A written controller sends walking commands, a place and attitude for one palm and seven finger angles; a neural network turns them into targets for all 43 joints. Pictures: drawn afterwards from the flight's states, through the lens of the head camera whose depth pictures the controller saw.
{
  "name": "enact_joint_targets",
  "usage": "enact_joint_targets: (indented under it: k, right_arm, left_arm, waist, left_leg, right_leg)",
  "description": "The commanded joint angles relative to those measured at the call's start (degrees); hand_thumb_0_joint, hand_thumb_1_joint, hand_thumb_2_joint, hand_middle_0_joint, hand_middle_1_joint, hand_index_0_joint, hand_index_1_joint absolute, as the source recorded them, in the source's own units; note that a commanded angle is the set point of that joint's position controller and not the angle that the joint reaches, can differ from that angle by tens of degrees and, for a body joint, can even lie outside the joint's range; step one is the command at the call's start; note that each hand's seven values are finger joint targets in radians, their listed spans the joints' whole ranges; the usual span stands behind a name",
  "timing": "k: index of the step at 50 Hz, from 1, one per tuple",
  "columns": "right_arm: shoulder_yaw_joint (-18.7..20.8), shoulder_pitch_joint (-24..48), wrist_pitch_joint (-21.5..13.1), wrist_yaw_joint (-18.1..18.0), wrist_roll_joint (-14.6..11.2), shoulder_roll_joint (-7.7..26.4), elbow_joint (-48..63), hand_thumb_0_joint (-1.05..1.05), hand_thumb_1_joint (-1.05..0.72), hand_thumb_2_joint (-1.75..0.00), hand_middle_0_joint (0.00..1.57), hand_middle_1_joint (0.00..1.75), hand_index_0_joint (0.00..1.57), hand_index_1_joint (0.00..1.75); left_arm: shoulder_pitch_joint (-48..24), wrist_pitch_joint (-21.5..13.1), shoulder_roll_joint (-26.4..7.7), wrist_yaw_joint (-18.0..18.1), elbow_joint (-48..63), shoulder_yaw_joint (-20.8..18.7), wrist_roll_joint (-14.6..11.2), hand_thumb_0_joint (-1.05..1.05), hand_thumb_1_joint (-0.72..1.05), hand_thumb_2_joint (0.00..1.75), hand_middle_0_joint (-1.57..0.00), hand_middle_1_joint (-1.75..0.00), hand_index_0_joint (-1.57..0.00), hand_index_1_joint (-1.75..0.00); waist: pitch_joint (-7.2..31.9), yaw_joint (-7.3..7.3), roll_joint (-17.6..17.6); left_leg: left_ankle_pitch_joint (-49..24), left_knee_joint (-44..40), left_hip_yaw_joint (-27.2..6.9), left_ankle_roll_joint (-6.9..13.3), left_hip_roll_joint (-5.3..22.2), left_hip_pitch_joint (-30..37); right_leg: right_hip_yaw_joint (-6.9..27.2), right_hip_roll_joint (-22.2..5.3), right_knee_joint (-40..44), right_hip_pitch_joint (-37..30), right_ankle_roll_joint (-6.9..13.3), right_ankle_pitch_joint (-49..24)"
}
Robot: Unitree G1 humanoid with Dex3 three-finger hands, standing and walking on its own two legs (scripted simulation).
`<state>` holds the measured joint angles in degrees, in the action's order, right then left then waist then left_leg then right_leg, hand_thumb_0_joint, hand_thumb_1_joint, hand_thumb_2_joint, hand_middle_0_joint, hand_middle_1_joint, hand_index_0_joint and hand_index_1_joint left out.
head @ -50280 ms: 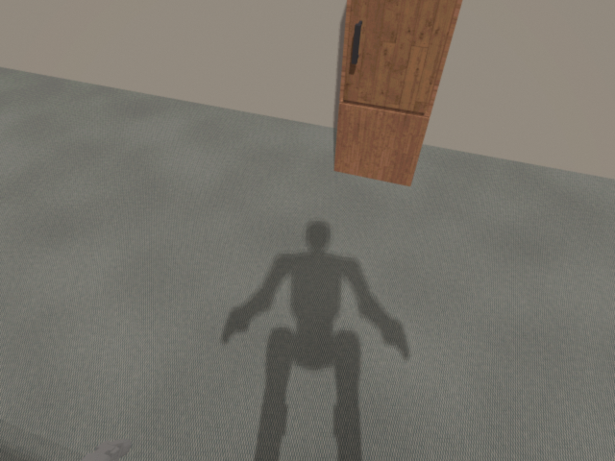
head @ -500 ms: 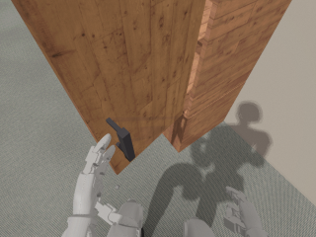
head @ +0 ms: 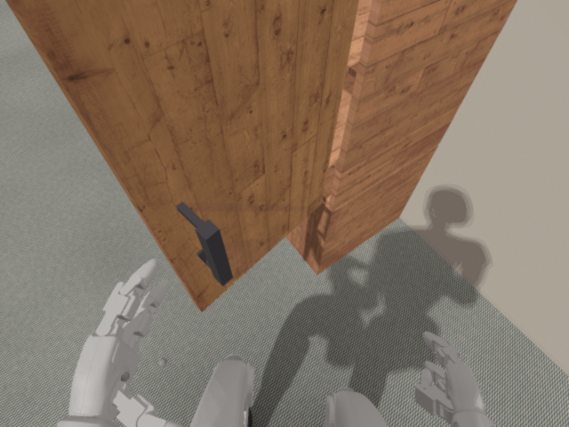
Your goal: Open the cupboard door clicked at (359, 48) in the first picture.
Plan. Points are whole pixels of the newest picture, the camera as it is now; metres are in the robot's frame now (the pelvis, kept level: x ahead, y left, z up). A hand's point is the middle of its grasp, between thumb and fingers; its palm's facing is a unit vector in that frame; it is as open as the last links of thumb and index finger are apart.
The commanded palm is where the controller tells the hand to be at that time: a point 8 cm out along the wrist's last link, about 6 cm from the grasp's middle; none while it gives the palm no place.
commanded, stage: slide the hand sideways off the handle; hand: left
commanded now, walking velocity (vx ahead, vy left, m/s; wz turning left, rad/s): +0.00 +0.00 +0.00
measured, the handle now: (206, 246) +0.34 +0.14 +0.05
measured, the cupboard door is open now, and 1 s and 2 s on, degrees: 100 100 100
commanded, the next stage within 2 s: draw the hand back to the body in 0.04 s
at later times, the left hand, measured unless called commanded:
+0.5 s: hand (101, 350) +0.19 +0.19 +0.12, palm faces +0.03 -1.00 -0.05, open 16.3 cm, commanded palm +0.16 +0.25 +0.13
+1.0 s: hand out of the picture +0.21 +0.26 +0.20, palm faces +0.31 -0.86 -0.41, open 13.2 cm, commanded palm +0.17 +0.30 +0.24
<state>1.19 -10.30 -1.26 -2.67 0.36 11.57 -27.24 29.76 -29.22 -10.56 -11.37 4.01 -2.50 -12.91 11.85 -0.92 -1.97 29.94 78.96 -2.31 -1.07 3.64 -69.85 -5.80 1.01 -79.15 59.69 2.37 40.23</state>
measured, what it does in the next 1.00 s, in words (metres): rises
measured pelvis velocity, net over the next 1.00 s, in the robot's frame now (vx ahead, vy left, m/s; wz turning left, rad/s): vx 0.04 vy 0.03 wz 0.02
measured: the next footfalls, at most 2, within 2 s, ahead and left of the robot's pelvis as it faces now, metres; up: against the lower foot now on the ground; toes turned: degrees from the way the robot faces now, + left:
none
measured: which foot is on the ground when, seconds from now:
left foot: down 0.00-1.00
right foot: down 0.00-1.00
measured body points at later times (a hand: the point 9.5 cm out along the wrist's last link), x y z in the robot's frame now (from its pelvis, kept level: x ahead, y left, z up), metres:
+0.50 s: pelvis +0.00 +0.02 +0.05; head +0.05 +0.02 +0.49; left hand +0.18 +0.25 +0.12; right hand +0.19 -0.20 -0.03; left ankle +0.06 +0.13 -0.60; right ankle -0.02 -0.10 -0.60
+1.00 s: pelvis +0.04 +0.03 +0.11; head +0.03 +0.01 +0.56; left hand +0.19 +0.30 +0.23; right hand +0.23 -0.19 +0.04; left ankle +0.06 +0.13 -0.60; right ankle -0.02 -0.10 -0.60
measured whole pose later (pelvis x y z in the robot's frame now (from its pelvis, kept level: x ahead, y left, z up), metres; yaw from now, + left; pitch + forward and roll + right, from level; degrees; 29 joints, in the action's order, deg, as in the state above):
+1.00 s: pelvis +0.04 +0.03 +0.11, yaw +1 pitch +5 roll -1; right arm -3.1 -15.8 -1.8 -7.8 -1.6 12.7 -26.4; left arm 36.6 0.0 -19.9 8.7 23.5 -9.1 -3.3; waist 7.4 -2.5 -3.6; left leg 20.3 44.9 1.3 1.2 1.2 -29.5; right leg -3.1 -0.6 -41.8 19.7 -0.5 26.8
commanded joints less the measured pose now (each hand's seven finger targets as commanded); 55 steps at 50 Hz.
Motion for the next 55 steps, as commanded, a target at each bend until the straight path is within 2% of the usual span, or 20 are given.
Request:
enact_joint_targets:
  k: [1, 6, 9, 12, 16, 20, 22, 27, 32, 33, 34, 35, 37, 40, 41, 44, 47, 49, 53, 55]
  right_arm:
    - [2.6, 3.0, -3.7, -1.1, -0.5, 6.2, 8.6, 0.0, -0.9, -0.9, 0.2, 0.3, 0.2, 0.3]
    - [2.6, 3.1, -4.5, -1.2, -0.5, 6.2, 8.4, 0.0, -0.9, -0.9, 0.2, 0.3, 0.2, 0.3]
    - [2.5, 2.6, -4.6, -1.2, -0.6, 6.6, 9.6, 0.0, -0.9, -0.9, 0.2, 0.3, 0.2, 0.3]
    - [2.2, 1.9, -4.1, -1.5, -1.2, 6.7, 11.1, 0.0, -0.9, -0.9, 0.2, 0.3, 0.2, 0.3]
    - [2.1, 1.2, -3.1, -2.2, -2.0, 6.5, 11.4, 0.0, -0.9, -0.9, 0.2, 0.3, 0.2, 0.3]
    - [1.4, 0.8, -2.9, -2.4, -2.4, 6.7, 11.7, 0.0, -0.9, -0.9, 0.2, 0.3, 0.2, 0.3]
    - [1.1, 0.8, -3.1, -2.7, -2.5, 6.9, 11.8, 0.0, -0.9, -0.9, 0.2, 0.3, 0.2, 0.3]
    - [0.7, -0.3, -4.9, -2.7, -2.5, 7.0, 12.1, 0.0, -0.9, -0.9, 0.2, 0.3, 0.2, 0.3]
    - [0.4, 0.1, -5.9, -2.3, -3.2, 6.9, 11.8, 0.0, -0.9, -0.9, 0.2, 0.3, 0.2, 0.3]
    - [0.4, 0.6, -3.9, -4.1, -2.8, 7.1, 13.1, 0.0, -0.9, -0.9, 0.2, 0.3, 0.2, 0.3]
    - [-0.4, 0.2, -3.2, -4.9, -2.8, 6.0, 14.3, 0.0, -0.9, -0.9, 0.2, 0.3, 0.2, 0.3]
    - [-0.4, 0.1, -2.7, -5.1, -2.8, 5.9, 13.8, 0.0, -0.9, -0.9, 0.2, 0.3, 0.2, 0.3]
    - [-0.5, -0.1, -1.8, -5.4, -2.7, 5.9, 13.3, 0.0, -0.9, -0.9, 0.2, 0.3, 0.2, 0.3]
    - [-1.0, 0.2, -1.5, -5.7, -2.3, 6.5, 12.9, 0.0, -0.9, -0.9, 0.2, 0.3, 0.2, 0.3]
    - [-1.1, 0.4, -1.8, -5.8, -2.1, 6.6, 12.4, 0.0, -0.9, -0.9, 0.2, 0.3, 0.2, 0.3]
    - [-1.5, 0.5, -2.7, -6.0, -2.1, 7.1, 11.8, 0.0, -0.9, -0.9, 0.2, 0.3, 0.2, 0.3]
    - [-1.9, 0.8, -4.0, -5.8, -2.0, 7.2, 10.4, 0.0, -0.9, -0.9, 0.2, 0.3, 0.2, 0.3]
    - [-2.0, 0.8, -4.7, -5.5, -1.9, 7.3, 9.6, 0.0, -0.9, -0.9, 0.2, 0.3, 0.2, 0.3]
    - [-2.1, 1.9, -5.8, -4.6, -1.8, 7.3, 8.0, 0.0, -0.9, -0.9, 0.2, 0.3, 0.2, 0.3]
    - [-2.0, 2.4, -6.0, -4.3, -1.7, 7.2, 7.4, 0.0, -0.9, -0.9, 0.2, 0.3, 0.2, 0.3]
  left_arm:
    - [1.6, -3.8, -5.9, -1.7, 12.5, -5.2, -2.0, 0.0, -0.5, 0.3, -0.15, -0.3, -0.15, -0.3]
    - [-0.1, -4.3, -5.5, -1.0, 13.5, -5.0, -2.4, 0.0, -0.5, 0.3, -0.15, -0.3, -0.15, -0.3]
    - [-0.1, -3.6, -7.3, -0.5, 18.6, -5.4, -2.3, 0.0, -0.5, 0.3, -0.15, -0.3, -0.15, -0.3]
    - [1.0, -0.5, -8.7, 0.4, 23.8, -5.2, -1.7, 0.0, -0.5, 0.3, -0.15, -0.3, -0.15, -0.3]
    - [4.7, 5.3, -8.5, 1.8, 22.1, -7.1, -2.0, 0.0, -0.5, 0.3, -0.15, -0.3, -0.15, -0.3]
    - [5.0, 8.8, -6.9, 2.0, 20.4, -6.7, -2.7, 0.0, -0.5, 0.3, -0.15, -0.3, -0.15, -0.3]
    - [4.7, 8.8, -7.5, 1.8, 20.0, -7.0, -2.8, 0.0, -0.5, 0.3, -0.15, -0.3, -0.15, -0.3]
    - [3.7, 6.0, -10.6, 0.6, 25.6, -8.8, -3.7, 0.0, -0.5, 0.3, -0.15, -0.3, -0.15, -0.3]
    - [5.3, 6.6, -11.8, -0.9, 26.0, -11.5, -5.2, 0.0, -0.32, 0.37, -0.16, -0.3, -0.16, -0.3]
    - [8.6, 12.6, -20.8, 7.5, 28.0, -13.6, 4.3, 0.0, -0.29, 0.39, -0.16, -0.3, -0.16, -0.3]
    - [9.4, 16.0, -15.3, 11.3, 30.7, -10.1, 5.3, 0.0, -0.26, 0.4, -0.16, -0.3, -0.16, -0.3]
    - [10.2, 18.2, -13.3, 13.2, 29.7, -9.1, 5.7, 0.0, -0.22, 0.42, -0.16, -0.3, -0.16, -0.3]
    - [11.0, 21.4, -13.8, 16.2, 30.2, -9.3, 7.7, 0.0, -0.15, 0.45, -0.16, -0.3, -0.16, -0.3]
    - [9.4, 23.6, -15.6, 18.8, 31.7, -10.8, 9.0, 0.0, -0.05, 0.5, -0.17, -0.3, -0.17, -0.3]
    - [8.4, 24.3, -16.4, 19.5, 31.0, -11.7, 9.2, 0.0, -0.01, 0.51, -0.17, -0.3, -0.17, -0.3]
    - [4.9, 24.8, -16.8, 20.8, 32.5, -11.9, 9.9, 0.0, 0.09, 0.55, -0.17, -0.3, -0.17, -0.3]
    - [2.9, 25.1, -17.3, 21.6, 32.6, -13.0, 10.2, 0.0, 0.2, 0.6, -0.18, -0.3, -0.18, -0.3]
    - [2.0, 25.0, -17.4, 21.7, 33.5, -13.6, 10.4, 0.0, 0.27, 0.63, -0.18, -0.3, -0.18, -0.3]
    - [1.9, 24.5, -18.3, 21.5, 33.6, -16.0, 10.2, 0.0, 0.41, 0.69, -0.18, -0.3, -0.18, -0.3]
    - [2.3, 24.5, -18.8, 21.3, 33.1, -17.8, 9.9, 0.0, 0.48, 0.72, -0.19, -0.3, -0.19, -0.3]
  waist:
    - [13.4, 0.13, 0.5]
    - [12.0, 0.71, 0.9]
    - [14.0, -0.27, -2.0]
    - [14.5, -0.49, -4.5]
    - [12.1, -0.3, -1.2]
    - [6.9, 1.05, 0.7]
    - [4.8, 1.21, 0.7]
    - [5.4, 0.97, -2.5]
    - [4.4, 0.4, -4.3]
    - [6.0, -3.7, -6.0]
    - [3.1, -1.42, -6.6]
    - [0.3, -0.89, -4.3]
    - [-0.7, -0.79, -5.0]
    - [-0.9, -0.49, -1.6]
    - [-0.8, -0.47, 1.2]
    - [-1.3, -0.38, -1.2]
    - [-2.6, -0.62, -0.9]
    - [-2.6, -0.88, -3.1]
    - [-4.3, -1.56, -2.8]
    - [-4.7, -1.96, -1.1]
  left_leg:
    - [-10.6, -6.6, 0.2, 2.3, -2.9, 14.4]
    - [-8.7, -6.5, -0.2, 2.4, -2.7, 14.0]
    - [-7.7, -8.9, -0.1, 2.4, -2.7, 16.8]
    - [-7.3, -13.4, -0.5, 2.6, -2.6, 22.0]
    - [-7.3, -17.9, -1.0, 2.6, -2.6, 25.3]
    - [-6.1, -21.1, -0.9, 2.4, -2.8, 27.0]
    - [-6.3, -22.4, -1.0, 2.5, -2.9, 27.8]
    - [-9.3, -25.0, -1.1, 2.5, -3.1, 32.8]
    - [-10.9, -27.6, -1.0, 2.3, -3.0, 36.3]
    - [-10.0, -32.0, 0.3, 2.1, -2.2, 38.8]
    - [-9.3, -33.4, 0.5, 2.2, -2.3, 39.9]
    - [-8.3, -34.0, 0.0, 2.1, -2.0, 39.6]
    - [-10.4, -34.7, 0.8, 2.4, -1.9, 41.3]
    - [-13.9, -36.4, 1.1, 2.6, -2.0, 44.3]
    - [-14.9, -37.0, 1.1, 2.9, -2.0, 45.1]
    - [-16.5, -39.3, 1.3, 2.9, -2.0, 49.2]
    - [-18.1, -41.6, 1.2, 3.0, -2.1, 51.9]
    - [-19.8, -43.1, 1.0, 2.8, -1.9, 54.2]
    - [-23.3, -45.9, 1.0, 2.4, -1.9, 56.5]
    - [-25.8, -46.9, 1.5, 2.5, -1.8, 57.8]
  right_leg:
    - [7.0, 0.6, 14.2, -5.6, -1.5, -20.2]
    - [6.7, 0.9, 14.4, -3.1, -1.4, -16.1]
    - [6.0, 1.1, 15.4, -3.8, -0.9, -12.7]
    - [4.5, 1.5, 17.4, -5.5, -0.7, -12.4]
    - [2.7, 2.1, 20.9, -9.2, -1.2, -13.3]
    - [1.7, 2.1, 24.6, -11.3, -1.8, -13.1]
    - [1.5, 2.0, 25.9, -12.4, -1.8, -13.2]
    - [1.5, 2.0, 27.8, -15.6, -1.5, -16.6]
    - [1.4, 2.2, 30.2, -18.8, -1.4, -18.4]
    - [5.2, 0.1, 34.4, -20.9, -0.5, -18.1]
    - [4.4, -0.3, 35.7, -20.9, -0.7, -17.7]
    - [3.7, -0.3, 36.4, -20.7, -0.9, -17.2]
    - [3.5, -0.4, 38.1, -23.6, -1.1, -19.2]
    - [2.9, -0.5, 40.4, -27.6, -1.3, -22.6]
    - [3.0, -0.5, 41.6, -29.1, -1.5, -23.7]
    - [3.0, -0.8, 43.4, -31.1, -1.6, -25.2]
    - [2.9, -1.0, 45.5, -33.9, -1.6, -26.8]
    - [2.7, -1.1, 46.3, -35.3, -1.5, -27.9]
    - [2.6, -1.1, 48.6, -39.3, -1.5, -31.0]
    - [2.6, -1.1, 49.7, -41.1, -1.6, -33.6]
